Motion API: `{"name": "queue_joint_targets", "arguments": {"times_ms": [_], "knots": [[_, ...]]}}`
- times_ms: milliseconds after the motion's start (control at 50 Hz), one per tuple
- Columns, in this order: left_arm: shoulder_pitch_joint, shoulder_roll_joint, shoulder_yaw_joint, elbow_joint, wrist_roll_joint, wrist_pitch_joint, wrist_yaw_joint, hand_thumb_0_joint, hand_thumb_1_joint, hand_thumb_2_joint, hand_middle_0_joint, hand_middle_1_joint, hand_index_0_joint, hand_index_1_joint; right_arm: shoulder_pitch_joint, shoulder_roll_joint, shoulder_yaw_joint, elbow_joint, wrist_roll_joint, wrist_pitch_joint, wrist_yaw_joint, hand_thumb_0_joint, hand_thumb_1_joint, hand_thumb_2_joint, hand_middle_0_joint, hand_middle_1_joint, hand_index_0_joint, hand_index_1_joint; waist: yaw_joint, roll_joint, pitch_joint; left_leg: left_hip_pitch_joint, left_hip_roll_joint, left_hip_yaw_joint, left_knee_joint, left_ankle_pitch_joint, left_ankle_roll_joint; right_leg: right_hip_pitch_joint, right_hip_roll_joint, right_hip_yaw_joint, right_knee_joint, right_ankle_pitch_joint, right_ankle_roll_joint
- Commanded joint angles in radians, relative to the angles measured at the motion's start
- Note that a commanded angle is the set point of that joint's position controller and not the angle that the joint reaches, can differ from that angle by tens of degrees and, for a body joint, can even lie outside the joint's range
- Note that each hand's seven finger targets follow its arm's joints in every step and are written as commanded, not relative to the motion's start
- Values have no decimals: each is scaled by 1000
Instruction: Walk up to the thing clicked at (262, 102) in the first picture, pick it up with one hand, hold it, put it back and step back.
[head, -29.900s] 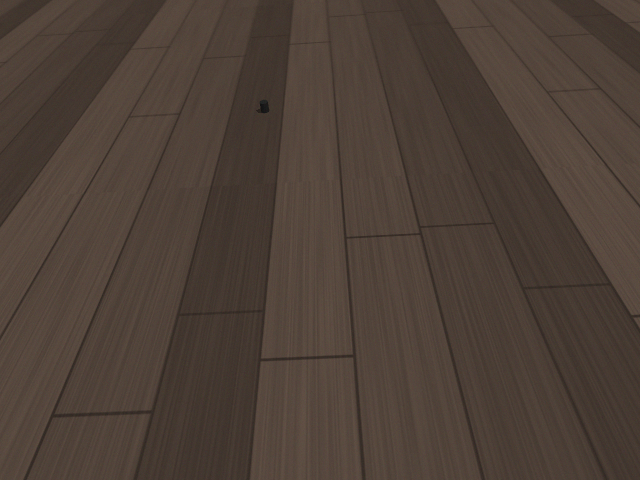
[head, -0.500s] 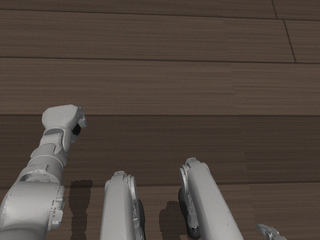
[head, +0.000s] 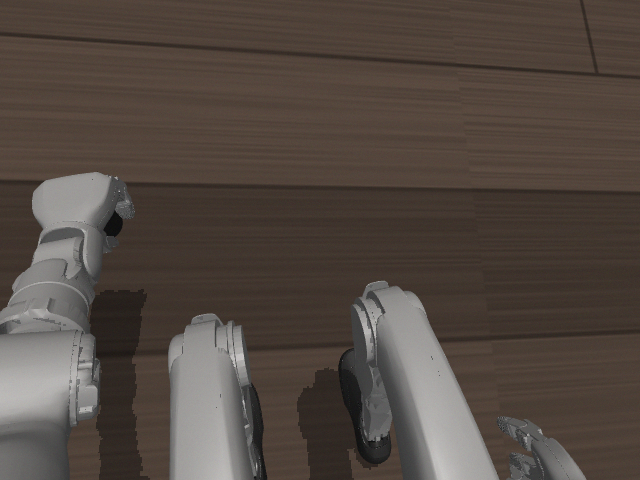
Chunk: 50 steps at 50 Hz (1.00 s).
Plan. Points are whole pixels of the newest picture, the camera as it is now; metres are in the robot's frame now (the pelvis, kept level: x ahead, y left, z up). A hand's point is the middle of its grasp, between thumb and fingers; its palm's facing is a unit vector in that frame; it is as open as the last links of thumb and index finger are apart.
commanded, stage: crouch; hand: left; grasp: from above
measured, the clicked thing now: (96, 218) +0.47 +0.27 -0.18
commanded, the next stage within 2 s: lower in 0.48 s
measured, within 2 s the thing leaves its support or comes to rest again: neither
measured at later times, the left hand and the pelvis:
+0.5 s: hand (109, 230) +0.47 +0.27 -0.22, palm faces -0.45 -0.04 -0.89, open 6.2 cm; pelvis -0.01 +0.00 -0.06, yaw -2 degrees
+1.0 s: hand (122, 240) +0.46 +0.27 -0.28, palm faces -0.46 -0.05 -0.89, open 6.1 cm; pelvis -0.01 +0.00 -0.09, yaw -4 degrees
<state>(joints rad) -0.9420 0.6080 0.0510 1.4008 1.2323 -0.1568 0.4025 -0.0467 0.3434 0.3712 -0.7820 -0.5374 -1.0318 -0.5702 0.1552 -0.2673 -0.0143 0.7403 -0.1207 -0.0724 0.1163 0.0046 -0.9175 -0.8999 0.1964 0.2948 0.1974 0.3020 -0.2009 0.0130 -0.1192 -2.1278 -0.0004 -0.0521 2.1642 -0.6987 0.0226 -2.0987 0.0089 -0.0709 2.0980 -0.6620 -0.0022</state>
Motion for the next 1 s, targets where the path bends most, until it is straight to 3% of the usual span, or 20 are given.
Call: {"name": "queue_joint_targets", "arguments": {"times_ms": [0,80,100,120,160,220,340,460,500,540,560,600,660,680,860,900,920,980], "knots": [[-317,267,42,-98,2,-11,43,0,734,507,-1022,-632,-1078,-575,222,-209,-63,-7,1,-2,-4,0,-910,-902,199,299,199,299,-15,180,-691,437,-22,34,-178,219,14,362,29,-16,-195,226,-37],[-360,281,45,-89,12,-18,49,0,730,502,-1023,-615,-1076,-560,211,-218,-54,-4,-4,-2,-1,0,-906,-901,199,299,199,299,-22,250,-680,448,-19,19,-171,191,3,282,31,-32,-145,191,-46],[-379,293,51,-90,13,-20,52,0,718,493,-1007,-616,-1063,-558,218,-223,-52,-2,-4,-3,1,0,-907,-901,199,299,199,299,-34,251,-669,442,-17,12,-170,183,2,271,28,-37,-136,184,-46],[-393,293,45,-89,11,-21,56,0,692,478,-997,-586,-1048,-533,207,-220,-51,-1,-4,-2,-1,0,-905,-901,200,299,200,299,-26,252,-681,435,-18,17,-162,167,4,269,33,-37,-133,171,-48],[-387,300,43,-51,14,-20,57,0,664,465,-978,-585,-1030,-532,213,-219,-40,0,-7,-3,0,0,-908,-902,199,299,199,299,-48,207,-645,383,-21,25,-135,150,14,278,35,-36,-141,165,-40],[-393,324,44,-40,5,-24,59,0,636,459,-967,-561,-1013,-514,209,-220,-32,3,-10,-6,-3,0,-908,-902,200,300,199,300,-40,196,-644,338,-21,35,-110,127,19,290,38,-32,-131,141,-38],[-394,325,39,-29,15,-19,53,0,635,437,-970,-535,-1014,-490,223,-242,-23,9,-11,-10,-3,0,-907,-901,200,300,199,300,-50,262,-636,404,-13,-7,-113,150,-2,194,28,-63,-69,158,-48],[-372,332,38,-31,7,-13,44,0,657,489,-1025,-511,-1051,-485,238,-246,-7,5,-10,-6,3,0,-913,-904,199,300,199,300,-54,255,-627,354,-15,8,-77,182,5,227,34,-65,-56,196,-43],[-396,362,47,-56,7,-20,43,0,675,472,-1029,-509,-1058,-480,237,-252,-5,3,-9,-5,3,0,-912,-904,199,300,199,300,-50,253,-642,340,-15,11,-65,186,8,238,36,-65,-51,202,-43],[-367,341,36,-38,2,-19,37,0,705,468,-1049,-521,-1082,-487,243,-247,1,1,-9,-6,8,0,-915,-905,199,300,199,300,-58,244,-614,323,-15,17,-52,201,10,252,38,-64,-51,219,-39],[-424,378,61,-105,2,-28,41,0,708,482,-1057,-507,-1084,-480,248,-257,-3,5,-11,-4,7,0,-912,-904,199,300,199,300,-59,257,-660,328,-15,15,-47,218,9,264,37,-67,-46,238,-38],[-369,332,33,-27,0,-21,36,0,666,429,-1031,-494,-1066,-459,240,-251,5,-4,-11,-4,9,0,-911,-901,199,300,199,300,-68,242,-602,310,-15,12,-44,196,9,235,38,-69,-42,215,-39],[-352,327,21,33,4,-28,39,0,659,414,-1025,-495,-1061,-459,236,-254,19,-4,-16,-4,9,0,-913,-901,199,300,199,300,-87,188,-567,256,-16,15,-10,196,18,252,45,-73,-43,226,-31],[-365,351,30,12,4,-35,44,0,639,414,-1006,-493,-1042,-457,228,-258,22,-3,-15,-5,9,0,-910,-900,200,300,199,300,-71,207,-575,241,-17,18,-5,191,18,253,43,-70,-36,220,-31],[-403,400,54,16,51,-68,98,0,703,400,-1036,-514,-1081,-468,222,-280,41,-7,-39,-22,17,0,-911,-900,200,300,199,300,-100,332,-563,326,-13,-11,3,179,-5,155,43,-104,32,200,-42],[-399,416,67,15,55,-65,118,0,686,426,-1033,-502,-1069,-465,207,-283,43,-8,-40,-21,17,0,-908,-900,200,300,199,300,-87,343,-584,328,-14,-11,7,175,-5,146,45,-106,38,193,-44],[-417,419,67,16,58,-66,124,0,717,428,-1044,-524,-1086,-480,213,-282,43,-3,-44,-26,19,0,-909,-899,200,300,199,300,-102,336,-567,323,-11,-13,16,171,-4,135,43,-109,42,193,-43],[-411,430,76,17,60,-56,139,0,706,477,-1037,-495,-1070,-461,217,-293,49,-8,-50,-32,21,0,-896,-894,200,300,200,300,-107,333,-577,311,-11,-10,33,188,1,147,43,-110,44,213,-38]]}}
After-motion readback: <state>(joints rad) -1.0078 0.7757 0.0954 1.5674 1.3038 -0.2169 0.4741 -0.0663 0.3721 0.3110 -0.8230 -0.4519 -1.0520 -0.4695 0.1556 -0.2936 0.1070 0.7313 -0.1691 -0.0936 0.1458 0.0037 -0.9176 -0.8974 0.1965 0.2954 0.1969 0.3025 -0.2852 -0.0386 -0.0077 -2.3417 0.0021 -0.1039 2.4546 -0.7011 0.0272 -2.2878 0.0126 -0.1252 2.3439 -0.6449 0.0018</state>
